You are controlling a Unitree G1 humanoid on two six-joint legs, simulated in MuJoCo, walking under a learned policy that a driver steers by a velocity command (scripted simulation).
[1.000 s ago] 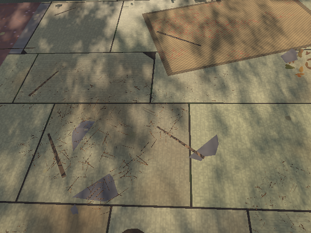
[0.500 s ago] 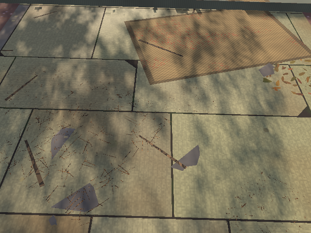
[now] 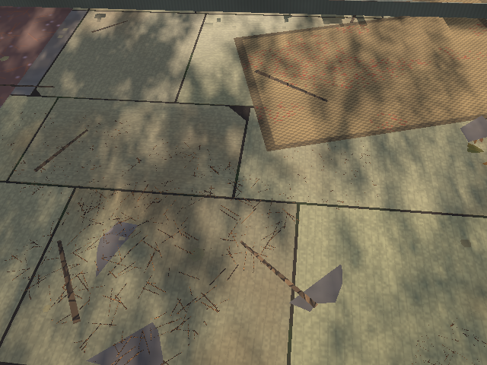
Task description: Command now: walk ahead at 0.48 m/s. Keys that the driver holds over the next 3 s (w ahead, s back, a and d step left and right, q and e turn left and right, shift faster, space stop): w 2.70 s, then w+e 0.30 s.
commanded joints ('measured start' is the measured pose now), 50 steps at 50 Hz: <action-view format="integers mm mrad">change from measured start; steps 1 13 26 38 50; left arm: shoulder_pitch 22 66 -325 -33 -157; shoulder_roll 162 118 106 302 197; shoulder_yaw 27 13 37 93 48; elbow -41 -71 -214 -175 -162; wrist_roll -7 -35 -7 -6 2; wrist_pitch -10 -23 8 -9 -19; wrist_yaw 10 -8 3 -28 -13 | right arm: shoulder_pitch -156 334 208 290 105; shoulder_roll -15 -167 -124 -115 -69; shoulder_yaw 13 -26 0 11 4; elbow -88 6 25 36 -33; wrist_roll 4 -9 -14 -17 -11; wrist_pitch -12 -17 -31 15 6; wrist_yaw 17 33 -3 -15 -13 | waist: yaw -1 -202 -93 79 -71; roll -99 140 8 -67 -81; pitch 120 -382 61 -243 23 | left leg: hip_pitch -21 1149 513 507 -1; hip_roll -27 262 59 19 49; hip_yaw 33 -714 -60 54 -42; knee -120 -422 -641 112 191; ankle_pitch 86 -379 -17 162 -153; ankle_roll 0 319 190 64 -14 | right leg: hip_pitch -54 -688 -662 76 -154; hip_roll -247 -23 -192 -229 -274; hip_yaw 122 210 83 193 217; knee -107 1196 561 332 -76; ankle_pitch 238 -334 290 197 238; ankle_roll -112 16 55 -122 -180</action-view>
